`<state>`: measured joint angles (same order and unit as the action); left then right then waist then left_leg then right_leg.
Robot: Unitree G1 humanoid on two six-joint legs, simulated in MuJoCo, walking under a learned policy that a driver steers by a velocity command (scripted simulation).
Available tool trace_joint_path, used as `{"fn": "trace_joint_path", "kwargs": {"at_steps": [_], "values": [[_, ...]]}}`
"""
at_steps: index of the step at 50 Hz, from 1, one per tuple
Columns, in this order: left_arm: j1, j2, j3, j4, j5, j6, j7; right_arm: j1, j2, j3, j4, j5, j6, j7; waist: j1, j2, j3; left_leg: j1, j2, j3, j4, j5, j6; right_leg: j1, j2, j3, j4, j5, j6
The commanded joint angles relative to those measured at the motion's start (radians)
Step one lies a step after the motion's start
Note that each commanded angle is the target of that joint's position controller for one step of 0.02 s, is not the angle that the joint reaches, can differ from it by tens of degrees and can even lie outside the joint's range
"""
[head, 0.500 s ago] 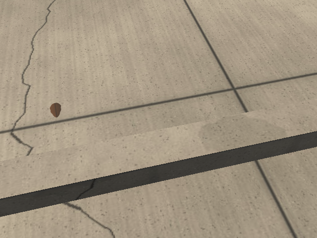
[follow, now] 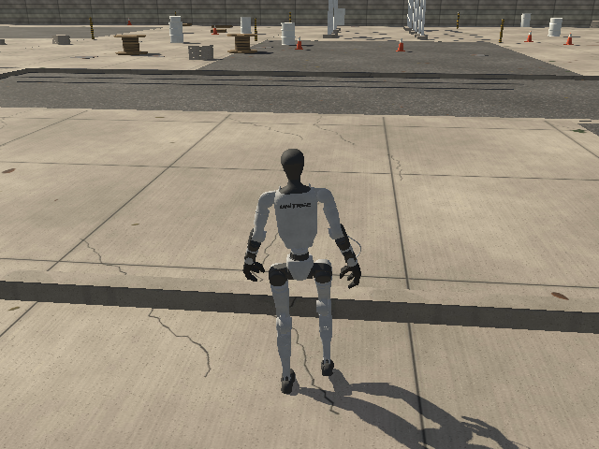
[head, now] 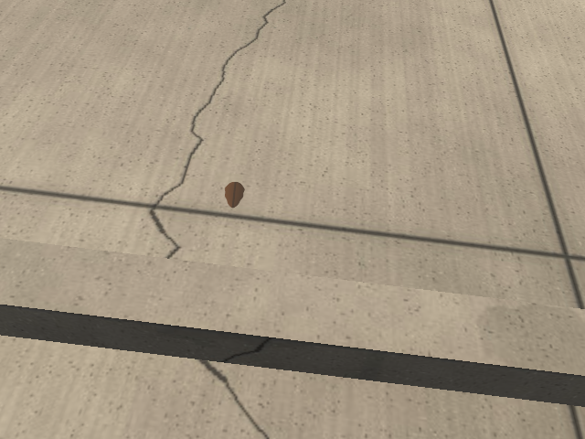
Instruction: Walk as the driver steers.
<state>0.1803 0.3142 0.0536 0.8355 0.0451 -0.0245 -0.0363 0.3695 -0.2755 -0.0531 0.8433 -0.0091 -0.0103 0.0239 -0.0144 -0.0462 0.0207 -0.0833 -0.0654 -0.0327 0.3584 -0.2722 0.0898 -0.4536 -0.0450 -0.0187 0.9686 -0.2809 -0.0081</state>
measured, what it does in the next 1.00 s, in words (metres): walks ahead, turning right: right foot, then left foot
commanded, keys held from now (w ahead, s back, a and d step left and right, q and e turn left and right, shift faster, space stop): w+q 0.10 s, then w+e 0.90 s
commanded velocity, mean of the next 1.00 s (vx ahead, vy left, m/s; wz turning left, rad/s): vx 0.47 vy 0.00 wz -0.21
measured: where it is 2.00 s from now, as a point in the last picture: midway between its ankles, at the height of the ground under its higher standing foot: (381, 233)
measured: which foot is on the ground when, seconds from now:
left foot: down 0.00-0.34, up 0.36-0.78, down 0.80-1.00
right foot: up 0.00-0.30, down 0.32-0.80, up 0.82-1.00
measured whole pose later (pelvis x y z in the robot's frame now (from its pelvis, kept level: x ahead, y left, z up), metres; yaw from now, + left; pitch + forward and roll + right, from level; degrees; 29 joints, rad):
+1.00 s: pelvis +0.50 +0.01 -0.01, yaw -18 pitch +2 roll +1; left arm 0.16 0.25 0.06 0.68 0.04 0.01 -0.01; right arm 0.36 -0.22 -0.03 0.86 -0.04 -0.08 -0.01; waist 0.00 -0.08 -0.01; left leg -0.21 0.00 0.12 0.44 -0.27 0.03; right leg -0.87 0.04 0.03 1.79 -0.41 -0.07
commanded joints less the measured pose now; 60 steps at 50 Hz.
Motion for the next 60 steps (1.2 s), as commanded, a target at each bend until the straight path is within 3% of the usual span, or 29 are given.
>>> {"fn": "trace_joint_path", "kwargs": {"at_steps": [1, 6, 10, 13, 15, 16, 17, 18, 19, 20, 22, 26, 29, 35, 37, 38, 39, 40, 41, 42, 43, 45, 47, 50, 55, 57, 58, 59, 60], "values": [[-0.073, 0.08, 0.013, -0.066, 0.01, -0.015, -0.008, 0.027, -0.165, -0.038, -0.029, 0.011, -0.041, -0.008, -0.004, 0.113, 0.055, 0.12, 0.222, -0.281, -0.209, 0.159, 0.126, -0.255, -0.014, 0.016, 0.021, 0.106, 0.026], [-0.222, 0.05, -0.005, -0.124, 0.0, -0.012, -0.011, 0.114, -0.149, -0.034, 0.018, 0.006, -0.045, -0.018, -0.05, 0.137, 0.081, 0.126, 0.2, -0.251, -0.198, 0.295, 0.131, -0.311, 0.003, -0.021, -0.149, 0.181, 0.052], [-0.311, 0.02, -0.025, -0.155, -0.013, -0.025, -0.02, 0.144, -0.131, -0.02, 0.056, -0.003, -0.059, -0.028, -0.085, 0.148, 0.098, 0.12, 0.205, -0.176, -0.215, 0.488, 0.097, -0.182, 0.027, -0.082, -0.357, 0.253, 0.002], [-0.212, 0.05, -0.017, -0.132, -0.021, -0.031, -0.005, 0.086, -0.147, -0.016, 0.064, -0.01, -0.074, -0.034, -0.017, 0.162, 0.056, 0.148, 0.228, -0.119, -0.135, 0.828, 0.057, 0.001, 0.071, -0.088, -0.434, 0.219, -0.074], [0.044, 0.091, 0.003, -0.046, -0.028, -0.038, 0.017, 0.061, -0.167, -0.02, 0.068, -0.026, -0.07, -0.037, 0.09, 0.156, -0.088, 0.194, 0.213, -0.072, 0.158, 1.086, 0.031, 0.23, 0.134, -0.094, -0.466, 0.15, -0.116], [0.189, 0.11, 0.012, -0.005, -0.019, -0.044, 0.03, 0.053, -0.165, -0.016, 0.067, -0.023, -0.069, -0.039, 0.158, 0.126, -0.16, 0.094, 0.189, -0.041, 0.371, 0.965, 0.02, 0.421, 0.081, -0.04, -0.496, 0.151, -0.144], [0.309, 0.208, 0.038, 0.011, 0.003, -0.043, 0.044, 0.102, -0.095, 0.004, 0.033, -0.003, -0.073, -0.031, 0.153, -0.056, -0.272, -0.17, 0.097, 0.015, 0.712, 0.603, -0.018, 0.67, -0.16, 0.335, -0.51, -0.006, -0.242], [0.29, 0.217, 0.048, 0.032, -0.012, -0.03, 0.033, 0.134, -0.087, 0.004, 0.041, -0.001, -0.08, -0.026, 0.099, -0.229, -0.312, -0.414, -0.075, 0.009, 0.985, -0.175, -0.042, 0.75, -0.309, 0.792, -0.677, 0.03, -0.355], [0.151, 0.176, 0.041, 0.008, -0.036, -0.03, 0.016, 0.069, -0.124, 0.005, 0.029, -0.027, -0.084, -0.028, 0.053, -0.082, -0.18, -0.497, 0.009, -0.074, 1.023, -0.113, -0.019, 0.635, -0.273, 0.745, -0.714, -0.055, -0.344], [0.082, 0.121, 0.031, -0.01, -0.042, -0.031, 0.012, -0.013, -0.134, 0.007, 0.017, -0.029, -0.092, -0.022, 0.048, 0.007, -0.087, -0.504, 0.058, -0.065, 0.989, -0.038, -0.019, 0.504, -0.246, 0.596, -0.726, -0.025, -0.333], [0.083, 0.064, 0.014, 0.013, -0.036, -0.038, 0.02, -0.086, -0.113, 0.013, -0.018, -0.038, -0.089, -0.016, 0.012, 0.054, 0.007, -0.461, 0.112, -0.058, 0.869, -0.012, -0.032, 0.336, -0.161, 0.447, -0.756, 0.194, -0.29], [0.121, 0.089, 0.021, 0.04, -0.041, -0.053, 0.028, -0.092, -0.061, 0.033, -0.036, -0.051, -0.052, -0.007, -0.023, 0.019, -0.015, -0.403, 0.128, -0.007, 0.708, -0.02, -0.097, 0.236, -0.09, 0.307, -0.762, 0.414, -0.284], [0.136, 0.106, 0.03, 0.032, -0.039, -0.044, 0.029, -0.236, -0.035, 0.049, -0.092, -0.048, -0.045, -0.009, 0.009, 0.003, 0.018, -0.402, 0.117, 0.041, 0.502, 0.052, -0.14, 0.171, -0.045, 0.272, -0.768, 0.399, -0.258], [0.18, 0.098, 0.041, 0.017, -0.017, -0.03, 0.035, -0.333, -0.052, 0.054, -0.144, -0.022, -0.049, -0.03, 0.056, -0.042, -0.052, -0.348, 0.073, 0.038, 0.365, 0.091, -0.126, 0.273, -0.07, 0.373, -0.649, 0.42, -0.214], [0.116, 0.099, 0.042, -0.016, -0.014, -0.026, 0.04, -0.237, -0.039, 0.053, -0.137, -0.019, -0.059, -0.042, -0.01, -0.049, -0.079, -0.241, 0.034, 0.049, 0.285, 0.017, -0.092, 0.288, -0.068, 0.392, -0.535, 0.671, -0.212], [0.072, 0.103, 0.046, -0.029, -0.031, -0.029, 0.037, -0.127, -0.046, 0.047, -0.11, -0.024, -0.071, -0.05, -0.079, -0.004, -0.114, -0.099, 0.022, 0.046, 0.146, 0.097, -0.073, 0.268, -0.018, 0.36, -0.396, 0.807, -0.183], [0.03, 0.089, 0.046, -0.051, -0.054, -0.04, 0.03, 0.008, -0.099, 0.024, -0.077, -0.035, -0.083, -0.061, -0.148, 0.066, -0.175, 0.115, 0.093, -0.018, 0.028, 0.187, -0.05, 0.167, 0.055, 0.306, -0.185, 0.712, -0.132], [0.019, -0.025, 0.015, -0.094, -0.065, -0.054, 0.03, 0.097, -0.198, 0.0, -0.073, -0.055, -0.085, -0.076, -0.152, 0.222, -0.202, 0.266, 0.386, -0.295, -0.063, 0.281, -0.002, -0.035, 0.146, 0.172, 0.115, 0.195, -0.082], [0.165, -0.044, 0.008, -0.109, -0.046, -0.044, 0.037, 0.036, -0.256, -0.019, -0.073, -0.042, -0.064, -0.072, -0.007, 0.274, -0.22, 0.282, 0.543, -0.587, -0.073, 0.364, 0.107, -0.222, 0.194, 0.11, 0.264, -0.232, -0.07], [0.204, -0.007, 0.011, -0.079, -0.011, -0.019, 0.045, -0.035, -0.193, -0.022, -0.097, -0.04, -0.052, -0.063, 0.012, 0.156, -0.174, 0.186, 0.564, -0.629, -0.06, 0.032, 0.189, -0.29, 0.103, 0.096, 0.44, -0.235, -0.068], [0.136, 0.012, 0.017, -0.081, 0.012, -0.006, 0.037, -0.085, -0.084, 0.001, -0.112, -0.031, -0.052, -0.051, -0.003, 0.053, -0.066, 0.09, 0.473, -0.506, -0.1, -0.23, 0.17, -0.35, 0.068, 0.092, 0.525, -0.173, -0.066], [0.058, -0.02, 0.014, -0.138, 0.015, 0.008, 0.015, -0.096, -0.03, 0.018, -0.092, -0.032, -0.061, -0.045, 0.017, 0.134, 0.054, -0.036, 0.358, -0.293, -0.151, -0.234, 0.089, -0.45, 0.04, 0.079, 0.628, -0.105, -0.054], [-0.022, -0.071, -0.004, -0.2, 0.002, 0.024, 0.009, -0.006, -0.015, 0.017, -0.033, -0.032, -0.075, -0.043, -0.001, 0.153, 0.062, -0.051, 0.339, -0.184, -0.148, -0.086, 0.085, -0.57, 0.056, 0.067, 0.82, -0.093, -0.051], [-0.152, -0.135, -0.032, -0.31, -0.008, 0.037, 0.049, 0.095, -0.029, 0.008, 0.028, -0.037, -0.101, -0.027, 0.002, 0.133, 0.03, -0.002, 0.391, -0.129, -0.171, -0.036, 0.104, -0.804, 0.074, 0.086, 1.116, -0.18, -0.078], [-0.369, -0.168, -0.063, -0.458, 0.001, 0.044, 0.073, 0.141, -0.037, 0.021, 0.114, -0.035, -0.115, -0.021, 0.008, 0.115, 0.092, 0.046, 0.364, 0.051, -0.262, 0.048, 0.019, -0.993, 0.05, 0.043, 1.062, -0.26, -0.109], [-0.459, -0.216, -0.097, -0.534, 0.001, 0.039, 0.054, 0.231, 0.003, 0.033, 0.179, -0.017, -0.096, -0.043, -0.018, 0.13, 0.087, 0.059, 0.3, 0.083, -0.31, 0.161, 0.033, -0.951, 0.017, -0.028, 0.876, -0.283, -0.112], [-0.43, -0.202, -0.106, -0.538, 0.003, 0.041, 0.033, 0.222, -0.013, 0.034, 0.167, -0.011, -0.083, -0.055, -0.017, 0.122, 0.045, 0.046, 0.284, 0.122, -0.368, 0.333, 0.074, -0.812, 0.003, -0.113, 0.706, -0.254, -0.1], [-0.418, -0.235, -0.122, -0.548, -0.016, 0.037, 0.013, 0.208, 0.001, 0.037, 0.169, 0.013, -0.07, -0.068, -0.002, 0.122, 0.009, -0.012, 0.283, 0.144, -0.441, 0.486, 0.095, -0.553, -0.026, -0.147, 0.461, -0.179, -0.117], [-0.382, -0.225, -0.117, -0.501, -0.029, 0.035, 0.001, 0.189, 0.012, 0.044, 0.142, 0.018, -0.06, -0.065, -0.017, 0.059, -0.065, -0.066, 0.252, 0.167, -0.417, 0.744, 0.112, -0.278, 0.03, -0.237, 0.312, -0.142, -0.12]]}}
Keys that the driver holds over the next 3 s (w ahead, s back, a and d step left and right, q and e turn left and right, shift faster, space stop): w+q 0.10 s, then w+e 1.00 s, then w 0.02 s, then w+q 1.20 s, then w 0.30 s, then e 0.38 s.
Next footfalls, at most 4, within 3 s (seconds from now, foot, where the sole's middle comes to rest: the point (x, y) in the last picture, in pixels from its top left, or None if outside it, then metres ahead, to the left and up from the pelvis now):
0.32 right None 0.36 -0.07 -0.78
0.80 left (233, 420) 0.55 0.10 -0.78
1.26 right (378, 306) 0.77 -0.23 -0.63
1.82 left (348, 214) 1.06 -0.18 -0.63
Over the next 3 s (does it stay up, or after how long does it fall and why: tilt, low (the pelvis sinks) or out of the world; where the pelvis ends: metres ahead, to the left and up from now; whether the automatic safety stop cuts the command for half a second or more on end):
stays up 1.46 -0.19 0.15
